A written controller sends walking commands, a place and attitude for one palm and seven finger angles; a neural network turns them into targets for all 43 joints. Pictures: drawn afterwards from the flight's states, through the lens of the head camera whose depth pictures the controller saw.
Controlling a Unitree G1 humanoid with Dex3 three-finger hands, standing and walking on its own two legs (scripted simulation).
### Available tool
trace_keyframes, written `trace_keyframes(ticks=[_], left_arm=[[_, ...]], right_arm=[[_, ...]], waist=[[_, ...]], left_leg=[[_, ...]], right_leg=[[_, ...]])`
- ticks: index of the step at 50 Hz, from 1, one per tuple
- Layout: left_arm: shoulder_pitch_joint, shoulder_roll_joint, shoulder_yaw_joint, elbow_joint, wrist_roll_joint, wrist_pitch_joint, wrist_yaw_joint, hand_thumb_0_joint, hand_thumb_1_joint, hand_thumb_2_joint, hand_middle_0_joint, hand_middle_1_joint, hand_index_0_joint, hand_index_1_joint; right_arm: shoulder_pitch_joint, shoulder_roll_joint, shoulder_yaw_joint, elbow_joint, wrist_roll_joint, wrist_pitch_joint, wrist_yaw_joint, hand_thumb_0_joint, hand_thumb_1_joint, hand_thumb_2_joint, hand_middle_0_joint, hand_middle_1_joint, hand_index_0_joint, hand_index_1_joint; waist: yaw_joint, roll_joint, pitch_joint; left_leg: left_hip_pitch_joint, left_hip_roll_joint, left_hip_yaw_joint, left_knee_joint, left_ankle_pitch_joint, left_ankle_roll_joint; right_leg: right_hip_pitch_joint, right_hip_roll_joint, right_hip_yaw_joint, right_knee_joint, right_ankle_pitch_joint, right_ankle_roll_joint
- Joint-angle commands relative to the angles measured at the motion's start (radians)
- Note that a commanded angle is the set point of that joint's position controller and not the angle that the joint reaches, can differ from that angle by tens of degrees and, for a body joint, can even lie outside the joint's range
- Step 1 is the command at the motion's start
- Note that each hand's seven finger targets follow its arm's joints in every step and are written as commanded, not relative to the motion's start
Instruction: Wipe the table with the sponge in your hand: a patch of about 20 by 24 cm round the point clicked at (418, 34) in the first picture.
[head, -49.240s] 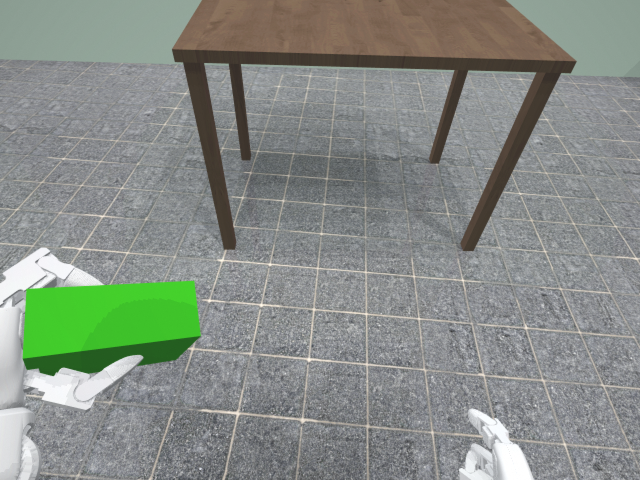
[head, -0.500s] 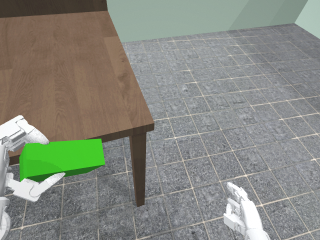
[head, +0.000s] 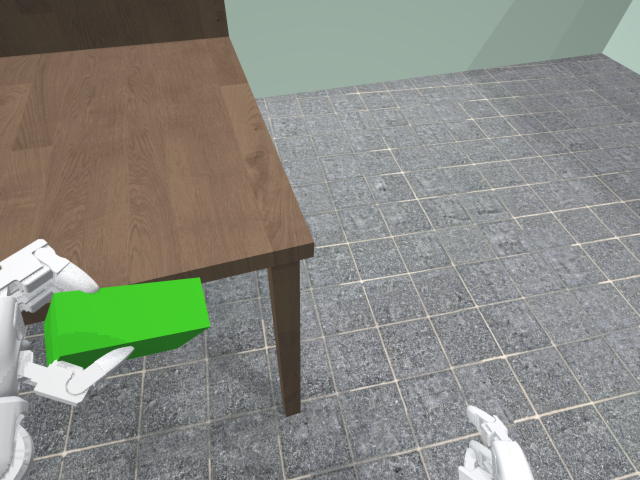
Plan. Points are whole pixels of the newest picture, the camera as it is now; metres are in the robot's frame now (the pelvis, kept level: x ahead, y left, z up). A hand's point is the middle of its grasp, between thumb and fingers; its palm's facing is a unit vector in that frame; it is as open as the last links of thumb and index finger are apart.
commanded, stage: shuffle to correct the standing spot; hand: left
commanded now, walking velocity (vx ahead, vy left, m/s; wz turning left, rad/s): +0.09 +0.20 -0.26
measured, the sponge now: (149, 321) +0.25 +0.21 +0.10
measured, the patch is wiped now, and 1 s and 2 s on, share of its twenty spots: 0.60 0.60 0.60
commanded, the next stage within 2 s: none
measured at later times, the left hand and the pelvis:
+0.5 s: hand (71, 291) +0.25 +0.27 +0.15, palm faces +0.36 -0.84 -0.40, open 9.3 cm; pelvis +0.02 +0.03 -0.01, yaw -3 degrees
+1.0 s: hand (52, 301) +0.24 +0.28 +0.15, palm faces +0.39 -0.82 -0.41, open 9.3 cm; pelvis +0.01 +0.04 -0.02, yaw -3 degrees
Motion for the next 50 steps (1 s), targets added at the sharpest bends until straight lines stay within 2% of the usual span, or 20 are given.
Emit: trace_keyframes(ticks=[1, 5, 8, 12, 15, 22, 24, 26, 29, 30, 33, 34, 38, 41, 42, 43, 45, 47, 49, 50], left_arm=[[-0.052, 0.164, 0.115, -0.216, -0.010, -0.070, 0.018, 0.000, 0.100, 1.300, -1.200, -1.600, -1.200, -1.600], [-0.072, 0.157, 0.099, -0.213, -0.011, -0.069, 0.018, 0.000, 0.100, 1.300, -1.200, -1.600, -1.200, -1.600], [-0.114, 0.173, 0.105, -0.230, -0.009, -0.071, 0.020, 0.000, 0.100, 1.300, -1.200, -1.600, -1.200, -1.600], [-0.106, 0.169, 0.106, -0.216, -0.010, -0.074, 0.020, 0.000, 0.100, 1.300, -1.200, -1.600, -1.200, -1.600], [-0.092, 0.167, 0.112, -0.218, -0.013, -0.076, 0.019, 0.000, 0.100, 1.300, -1.200, -1.600, -1.200, -1.600], [-0.047, 0.176, 0.135, -0.248, -0.021, -0.077, 0.019, 0.000, 0.100, 1.300, -1.200, -1.600, -1.200, -1.600], [-0.061, 0.178, 0.135, -0.274, -0.022, -0.078, 0.021, 0.000, 0.100, 1.300, -1.200, -1.600, -1.200, -1.600], [-0.059, 0.184, 0.139, -0.290, -0.021, -0.080, 0.022, 0.000, 0.100, 1.300, -1.200, -1.600, -1.200, -1.600], [-0.040, 0.189, 0.148, -0.278, -0.022, -0.082, 0.026, 0.000, 0.100, 1.300, -1.200, -1.600, -1.200, -1.600], [-0.038, 0.180, 0.141, -0.268, -0.023, -0.083, 0.026, 0.000, 0.100, 1.300, -1.200, -1.600, -1.200, -1.600], [-0.046, 0.196, 0.159, -0.265, -0.025, -0.088, 0.029, 0.000, 0.100, 1.300, -1.200, -1.600, -1.200, -1.600], [-0.037, 0.183, 0.150, -0.251, -0.025, -0.089, 0.029, 0.000, 0.100, 1.300, -1.200, -1.600, -1.200, -1.600], [-0.063, 0.180, 0.147, -0.263, -0.024, -0.092, 0.030, 0.000, 0.100, 1.300, -1.200, -1.600, -1.200, -1.600], [-0.041, 0.171, 0.143, -0.252, -0.019, -0.094, 0.034, 0.000, 0.100, 1.300, -1.200, -1.600, -1.200, -1.600], [-0.039, 0.166, 0.139, -0.253, -0.019, -0.096, 0.034, 0.000, 0.100, 1.300, -1.200, -1.600, -1.200, -1.600], [-0.044, 0.183, 0.156, -0.258, -0.022, -0.097, 0.037, 0.000, 0.100, 1.300, -1.200, -1.600, -1.200, -1.600], [-0.057, 0.172, 0.140, -0.257, -0.022, -0.099, 0.037, 0.000, 0.100, 1.300, -1.200, -1.600, -1.200, -1.600], [-0.063, 0.172, 0.141, -0.254, -0.024, -0.098, 0.036, 0.000, 0.100, 1.300, -1.200, -1.600, -1.200, -1.600], [-0.083, 0.169, 0.136, -0.261, -0.022, -0.094, 0.034, 0.000, 0.100, 1.300, -1.200, -1.600, -1.200, -1.600], [-0.094, 0.161, 0.129, -0.262, -0.020, -0.093, 0.032, 0.000, 0.100, 1.300, -1.200, -1.600, -1.200, -1.600]], right_arm=[[-0.116, -0.140, -0.058, -0.160, -0.002, -0.053, -0.010, 0.000, -0.900, -0.900, 0.200, 0.300, 0.200, 0.300], [-0.118, -0.147, -0.064, -0.154, -0.006, -0.048, -0.005, 0.000, -0.900, -0.900, 0.200, 0.300, 0.200, 0.300], [-0.128, -0.156, -0.069, -0.154, -0.007, -0.041, -0.005, 0.000, -0.900, -0.900, 0.200, 0.300, 0.200, 0.300], [-0.128, -0.156, -0.072, -0.161, -0.003, -0.032, -0.002, 0.000, -0.900, -0.900, 0.200, 0.300, 0.200, 0.300], [-0.134, -0.158, -0.073, -0.170, 0.000, -0.025, 0.000, 0.000, -0.900, -0.900, 0.200, 0.300, 0.200, 0.300], [-0.136, -0.159, -0.073, -0.184, 0.008, -0.011, 0.009, 0.000, -0.900, -0.900, 0.200, 0.300, 0.200, 0.300], [-0.134, -0.164, -0.074, -0.183, 0.008, -0.010, 0.010, 0.000, -0.900, -0.900, 0.200, 0.300, 0.200, 0.300], [-0.129, -0.165, -0.075, -0.182, 0.011, -0.012, 0.012, 0.000, -0.900, -0.900, 0.200, 0.300, 0.200, 0.300], [-0.129, -0.160, -0.074, -0.177, 0.012, -0.013, 0.013, 0.000, -0.900, -0.900, 0.200, 0.300, 0.200, 0.300], [-0.128, -0.158, -0.074, -0.174, 0.015, -0.012, 0.016, 0.000, -0.900, -0.900, 0.200, 0.300, 0.200, 0.300], [-0.131, -0.160, -0.077, -0.167, 0.015, -0.007, 0.014, 0.000, -0.900, -0.900, 0.200, 0.300, 0.200, 0.300], [-0.131, -0.155, -0.075, -0.161, 0.015, -0.005, 0.015, 0.000, -0.900, -0.900, 0.200, 0.300, 0.200, 0.300], [-0.135, -0.163, -0.080, -0.164, 0.020, -0.008, 0.015, 0.000, -0.900, -0.900, 0.200, 0.300, 0.200, 0.300], [-0.129, -0.161, -0.080, -0.164, 0.019, -0.015, 0.018, 0.000, -0.900, -0.900, 0.200, 0.300, 0.200, 0.300], [-0.129, -0.159, -0.081, -0.164, 0.019, -0.017, 0.020, 0.000, -0.900, -0.900, 0.200, 0.300, 0.200, 0.300], [-0.136, -0.163, -0.082, -0.165, 0.019, -0.015, 0.018, 0.000, -0.900, -0.900, 0.200, 0.300, 0.200, 0.300], [-0.136, -0.156, -0.080, -0.160, 0.016, -0.010, 0.019, 0.000, -0.900, -0.900, 0.200, 0.300, 0.200, 0.300], [-0.136, -0.152, -0.080, -0.155, 0.015, -0.005, 0.019, 0.000, -0.900, -0.900, 0.200, 0.300, 0.200, 0.300], [-0.142, -0.157, -0.080, -0.153, 0.016, -0.003, 0.014, 0.000, -0.900, -0.900, 0.200, 0.300, 0.200, 0.300], [-0.145, -0.159, -0.079, -0.157, 0.018, -0.004, 0.013, 0.000, -0.900, -0.900, 0.200, 0.300, 0.200, 0.300]], waist=[[0.007, 0.044, -0.138], [-0.003, 0.013, -0.133], [-0.009, 0.033, -0.122], [-0.005, 0.024, -0.112], [-0.005, 0.048, -0.106], [0.000, 0.056, -0.140], [-0.002, 0.081, -0.148], [-0.001, 0.100, -0.172], [0.002, 0.081, -0.170], [0.001, 0.058, -0.164], [-0.001, 0.054, -0.149], [-0.002, 0.040, -0.144], [-0.003, 0.098, -0.134], [0.003, 0.113, -0.130], [0.004, 0.086, -0.134], [0.006, 0.067, -0.132], [0.000, 0.001, -0.131], [-0.005, -0.020, -0.138], [-0.009, 0.031, -0.127], [-0.006, 0.084, -0.121]], left_leg=[[0.085, 0.013, -0.065, -0.041, -0.032, -0.039], [0.112, 0.005, -0.051, 0.013, 0.003, -0.034], [0.125, 0.005, -0.047, 0.019, 0.003, -0.032], [0.105, 0.019, -0.054, 0.007, -0.005, -0.023], [0.095, 0.038, -0.067, -0.009, -0.004, -0.021], [0.066, 0.061, -0.062, 0.030, 0.046, -0.021], [0.073, 0.070, -0.067, 0.029, 0.084, -0.034], [0.095, 0.082, -0.069, 0.038, 0.152, -0.032], [0.071, 0.082, -0.070, 0.060, 0.178, -0.030], [0.067, 0.078, -0.067, 0.070, 0.177, -0.035], [0.055, 0.071, -0.074, 0.071, 0.153, -0.046], [0.053, 0.076, -0.075, 0.069, 0.149, -0.045], [0.056, 0.096, -0.104, 0.023, 0.116, -0.045], [0.028, 0.119, -0.125, -0.004, 0.061, -0.029], [0.017, 0.110, -0.117, 0.011, 0.045, -0.029], [-0.002, 0.095, -0.105, 0.029, 0.022, -0.035], [-0.002, 0.066, -0.079, 0.077, -0.002, -0.048], [0.030, 0.054, -0.076, 0.090, -0.014, -0.056], [0.057, 0.073, -0.095, 0.030, -0.034, -0.065], [0.050, 0.093, -0.119, -0.026, -0.080, -0.065]], right_leg=[[-0.018, -0.009, 0.048, -0.054, 0.076, -0.043], [-0.065, -0.038, 0.079, -0.048, 0.089, -0.055], [-0.090, -0.040, 0.086, -0.029, 0.071, -0.061], [-0.077, -0.033, 0.067, 0.028, 0.079, -0.061], [-0.082, -0.022, 0.047, 0.086, 0.086, -0.060], [-0.065, -0.032, 0.056, 0.174, 0.141, -0.070], [-0.073, -0.029, 0.051, 0.207, 0.138, -0.071], [-0.072, -0.023, 0.033, 0.240, 0.143, -0.064], [-0.054, -0.037, 0.039, 0.243, 0.160, -0.064], [-0.058, -0.045, 0.050, 0.238, 0.168, -0.067], [-0.073, -0.060, 0.065, 0.239, 0.179, -0.067], [-0.079, -0.060, 0.060, 0.243, 0.169, -0.063], [-0.105, -0.041, 0.025, 0.290, 0.075, -0.047], [-0.089, -0.032, -0.017, 0.290, -0.019, -0.039], [-0.069, -0.038, -0.011, 0.268, 0.001, -0.046], [-0.061, -0.053, 0.015, 0.254, 0.044, -0.054], [-0.071, -0.089, 0.080, 0.220, 0.100, -0.076], [-0.107, -0.102, 0.115, 0.211, 0.099, -0.085], [-0.139, -0.064, 0.070, 0.248, 0.056, -0.065], [-0.133, -0.037, 0.031, 0.282, 0.018, -0.053]])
